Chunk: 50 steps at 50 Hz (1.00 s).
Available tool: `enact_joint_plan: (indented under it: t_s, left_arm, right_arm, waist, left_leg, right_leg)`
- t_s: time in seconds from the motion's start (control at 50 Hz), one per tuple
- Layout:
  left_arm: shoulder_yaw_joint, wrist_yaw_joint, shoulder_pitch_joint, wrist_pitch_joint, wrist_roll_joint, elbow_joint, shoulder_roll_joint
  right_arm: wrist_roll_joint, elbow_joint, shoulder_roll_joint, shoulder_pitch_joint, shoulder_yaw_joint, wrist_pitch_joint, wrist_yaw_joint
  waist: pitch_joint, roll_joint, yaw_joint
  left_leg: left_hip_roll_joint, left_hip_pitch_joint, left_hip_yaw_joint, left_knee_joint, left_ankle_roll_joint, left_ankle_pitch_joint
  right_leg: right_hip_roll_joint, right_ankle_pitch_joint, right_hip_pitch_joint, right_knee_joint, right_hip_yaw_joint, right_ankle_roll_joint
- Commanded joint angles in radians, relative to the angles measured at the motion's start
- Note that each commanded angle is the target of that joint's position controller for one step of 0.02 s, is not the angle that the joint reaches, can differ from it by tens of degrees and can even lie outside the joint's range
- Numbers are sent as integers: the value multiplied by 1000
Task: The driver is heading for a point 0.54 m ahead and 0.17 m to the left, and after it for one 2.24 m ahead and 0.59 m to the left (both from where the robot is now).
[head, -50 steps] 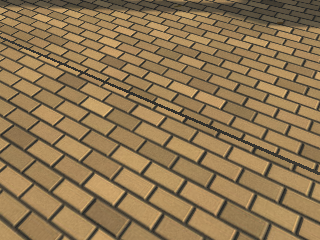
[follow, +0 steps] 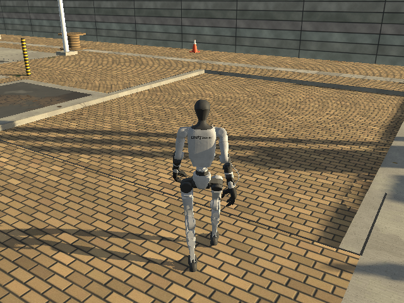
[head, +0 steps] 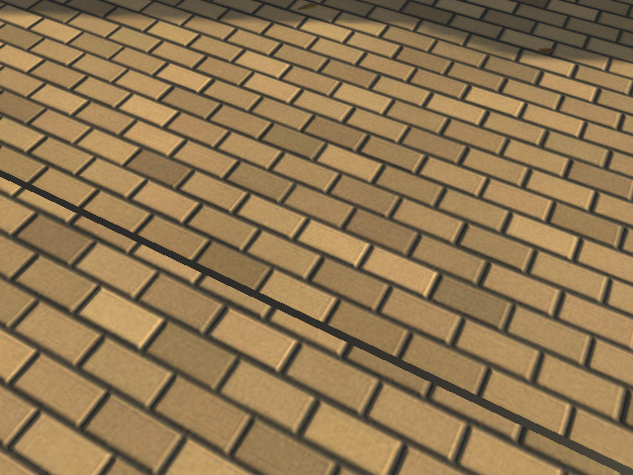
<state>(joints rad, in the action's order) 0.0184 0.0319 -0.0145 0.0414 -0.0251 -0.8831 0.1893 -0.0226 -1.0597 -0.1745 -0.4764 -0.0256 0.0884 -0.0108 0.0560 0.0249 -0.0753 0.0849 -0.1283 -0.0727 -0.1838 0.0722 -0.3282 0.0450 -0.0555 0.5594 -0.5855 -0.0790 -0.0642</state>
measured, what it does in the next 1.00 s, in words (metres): walks ahead, turning left: right foot, then left foot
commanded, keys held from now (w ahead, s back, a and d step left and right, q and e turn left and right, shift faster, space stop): w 0.06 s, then w+q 0.56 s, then q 0.16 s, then no key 0.22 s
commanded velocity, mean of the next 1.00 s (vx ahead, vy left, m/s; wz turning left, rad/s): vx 0.40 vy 0.00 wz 0.38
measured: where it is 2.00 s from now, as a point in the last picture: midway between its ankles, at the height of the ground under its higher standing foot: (266, 431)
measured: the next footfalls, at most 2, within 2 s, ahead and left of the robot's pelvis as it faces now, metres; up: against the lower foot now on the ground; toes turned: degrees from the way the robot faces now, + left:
right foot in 0.06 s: +0.21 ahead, -0.09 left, +0.00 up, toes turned -4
left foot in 0.60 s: +0.47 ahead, +0.10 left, +0.00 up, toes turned +20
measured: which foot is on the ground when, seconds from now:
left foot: down 0.00-0.08, up 0.10-0.58, down 0.60-1.00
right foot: up 0.00-0.04, down 0.06-0.58, up 0.60-1.00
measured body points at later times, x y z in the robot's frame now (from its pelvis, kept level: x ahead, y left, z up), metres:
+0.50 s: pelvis +0.28 -0.01 +0.00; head +0.31 -0.01 +0.45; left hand +0.19 +0.22 -0.14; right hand +0.47 -0.21 -0.13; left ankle +0.42 +0.12 -0.70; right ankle +0.17 -0.09 -0.73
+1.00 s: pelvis +0.49 +0.06 +0.01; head +0.52 +0.09 +0.45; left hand +0.53 +0.35 -0.12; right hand +0.64 -0.18 -0.12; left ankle +0.43 +0.09 -0.73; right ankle +0.65 -0.02 -0.69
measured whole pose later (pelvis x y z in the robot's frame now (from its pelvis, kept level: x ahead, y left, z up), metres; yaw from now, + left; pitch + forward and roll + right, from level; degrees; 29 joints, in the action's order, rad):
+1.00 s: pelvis +0.49 +0.06 +0.01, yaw +26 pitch +0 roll +1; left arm 0.03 -0.01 0.11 0.00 -0.02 -0.80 0.24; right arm -0.01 -0.89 -0.25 -0.29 -0.06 0.01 -0.02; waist 0.08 0.05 -0.05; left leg 0.16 0.11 0.06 -0.37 0.13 -0.25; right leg 0.06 -0.16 0.58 -0.80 0.01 0.02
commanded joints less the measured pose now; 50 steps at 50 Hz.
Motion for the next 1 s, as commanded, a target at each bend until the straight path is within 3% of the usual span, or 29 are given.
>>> enact_joint_plan:
  t_s: [0.02,0.04,0.06,0.08,0.1,0.12,0.14,0.16,0.18,0.22,0.28,0.38,0.48,0.54,0.56,0.58,0.6,0.62,0.64,0.66,0.68,0.7,0.72,0.74,0.8,0.9,1.0]
  left_arm:
    - [30,-14,53,25,2,38,100]
    - [44,-23,207,34,-2,-12,119]
    - [63,-35,386,43,-22,-61,169]
    - [95,-43,512,43,-49,-70,285]
    - [93,-32,468,26,-13,-67,257]
    - [80,-29,344,23,9,-51,209]
    - [62,-25,266,30,8,-37,138]
    - [51,-26,237,39,4,-41,97]
    - [42,-32,237,46,6,-55,72]
    - [41,-36,282,65,6,-76,71]
    - [49,-39,327,80,7,-88,107]
    - [40,-46,382,79,9,-98,100]
    - [43,-65,474,61,4,-127,130]
    - [53,-78,454,44,-1,-121,169]
    - [59,-78,442,34,-4,-114,185]
    - [63,-75,433,25,-3,-104,199]
    - [63,-68,409,24,3,-79,197]
    - [39,-43,450,28,14,-11,69]
    - [55,-38,324,40,17,38,153]
    - [50,-36,252,55,22,67,147]
    - [48,-42,263,65,25,60,147]
    - [52,-48,287,56,15,44,146]
    - [52,-50,311,35,-6,45,141]
    - [52,-48,323,12,-16,47,130]
    - [46,-44,320,-25,-12,69,105]
    - [35,-42,184,-35,-3,125,118]
    - [26,-49,124,-33,5,148,136]
  right_arm:
    - [-7,13,-164,-27,-31,2,-12]
    - [-3,15,-168,-8,-32,-2,-9]
    - [8,32,-156,8,-26,0,-6]
    - [51,68,-52,-87,-3,1,7]
    - [37,49,-119,-84,-26,-4,2]
    - [23,75,-146,13,-39,-8,-1]
    - [19,88,-128,66,-36,-4,3]
    - [14,85,-108,78,-38,-11,6]
    - [-2,83,-96,66,-40,-27,13]
    - [-10,79,-66,50,-40,-52,27]
    - [-6,123,-65,152,-43,-72,36]
    - [0,201,-52,343,-29,-67,49]
    - [-8,261,-58,465,-20,-65,57]
    - [-13,252,-91,389,-36,-66,51]
    - [-13,231,-109,311,-46,-65,49]
    - [-16,198,-137,199,-62,-58,44]
    - [-29,161,-201,55,-89,-52,32]
    - [-28,173,-314,62,-116,-54,20]
    - [4,183,-321,43,-118,-69,19]
    - [11,179,-290,111,-108,-72,6]
    - [17,184,-236,162,-94,-66,2]
    - [21,193,-205,210,-85,-59,0]
    - [29,200,-182,236,-77,-54,-3]
    - [29,205,-178,244,-71,-46,0]
    - [22,206,-224,213,-79,-38,3]
    - [18,206,-203,156,-64,-58,-4]
    - [2,202,-200,127,-54,-74,-17]
  waist:
    - [-11,-109,88]
    - [-89,-93,155]
    - [-190,-68,224]
    - [-356,138,204]
    - [-381,97,193]
    - [-196,32,145]
    - [-93,1,121]
    - [-33,-2,92]
    - [-8,19,65]
    - [-10,29,45]
    - [19,25,42]
    - [50,32,75]
    - [54,35,112]
    - [-6,76,61]
    - [-50,81,26]
    - [-113,70,-21]
    - [-188,-1,-98]
    - [-272,-239,-20]
    - [-302,-142,-62]
    - [-148,-82,-31]
    - [-83,-12,12]
    - [-50,33,58]
    - [-53,27,88]
    - [-71,17,104]
    - [-100,-28,118]
    - [-113,-95,58]
    - [-91,-103,22]
  left_leg:
    - [-300,-10,86,-186,93,995]
    - [-275,21,61,-355,75,1031]
    - [-243,197,40,-584,57,827]
    - [-100,563,-21,-987,5,265]
    - [-18,698,91,-1160,16,-186]
    - [-90,758,133,-1171,26,-99]
    - [-130,742,132,-1113,28,-21]
    - [-157,704,131,-1055,28,18]
    - [-172,657,131,-1014,19,40]
    - [-172,628,120,-994,6,68]
    - [-187,731,103,-942,-7,166]
    - [-172,768,33,-659,-17,337]
    - [-130,745,-60,-471,30,290]
    - [-48,616,-106,-450,93,136]
    - [-14,533,-110,-435,118,87]
    - [12,390,-93,-376,146,80]
    - [-64,159,46,-288,198,60]
    - [-378,-158,552,-251,348,87]
    - [-439,-177,814,-114,409,174]
    - [-427,-75,627,-111,375,353]
    - [-393,55,512,-121,330,604]
    - [-334,156,402,-126,283,769]
    - [-288,227,332,-126,259,842]
    - [-262,259,297,-130,240,895]
    - [-207,280,237,-156,209,1046]
    - [-168,233,206,-180,106,1036]
    - [-216,135,257,-226,104,1015]
  right_leg:
    - [-70,-111,-129,55,-29,-53]
    - [-98,-81,-309,116,-42,-80]
    - [1,-75,-578,125,62,-124]
    - [330,-157,-921,156,520,-247]
    - [396,-186,-895,286,754,-286]
    - [348,-240,-732,312,576,-243]
    - [308,-205,-580,364,452,-205]
    - [260,-157,-480,398,348,-155]
    - [221,-109,-407,420,266,-120]
    - [199,-28,-371,440,181,-102]
    - [187,70,-392,462,78,-93]
    - [148,221,-447,451,-59,-62]
    - [200,425,-625,382,-123,-55]
    - [222,820,-695,193,-168,-47]
    - [225,877,-695,63,-175,-49]
    - [223,811,-645,-121,-179,-41]
    - [198,568,-465,-398,-189,-10]
    - [11,-386,-23,-769,-160,48]
    - [-83,-483,142,-905,63,66]
    - [-6,-383,221,-867,109,59]
    - [27,-314,158,-778,106,62]
    - [47,-301,83,-706,107,72]
    - [51,-302,13,-658,108,87]
    - [48,-305,-30,-616,108,99]
    - [24,-251,-38,-506,78,124]
    - [9,-89,-23,-312,54,103]
    - [-10,-114,-23,-180,69,69]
